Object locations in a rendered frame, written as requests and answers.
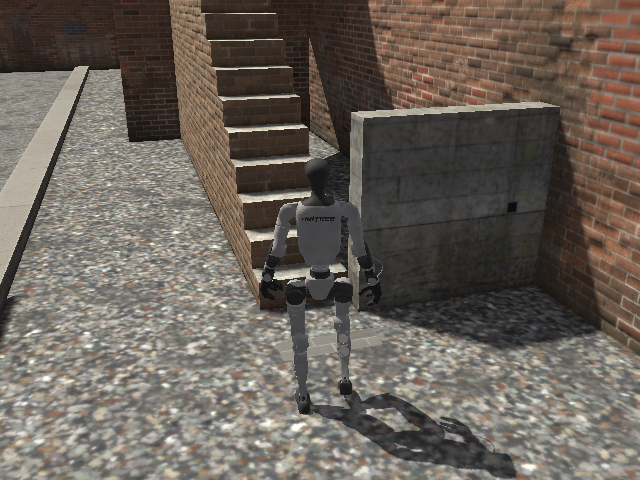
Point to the right robot hand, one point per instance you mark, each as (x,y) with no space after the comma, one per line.
(376,290)

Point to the left robot hand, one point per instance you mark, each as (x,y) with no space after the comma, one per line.
(271,285)

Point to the robot right upper arm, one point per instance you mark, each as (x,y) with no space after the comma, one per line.
(350,211)

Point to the right robot forearm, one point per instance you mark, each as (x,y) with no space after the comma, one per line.
(368,268)

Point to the right robot foot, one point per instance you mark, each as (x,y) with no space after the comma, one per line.
(345,387)

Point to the left robot forearm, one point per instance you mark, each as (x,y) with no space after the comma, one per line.
(270,265)

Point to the right robot shin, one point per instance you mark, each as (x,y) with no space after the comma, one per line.
(343,349)

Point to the robot left upper arm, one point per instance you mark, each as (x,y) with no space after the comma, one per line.
(287,212)

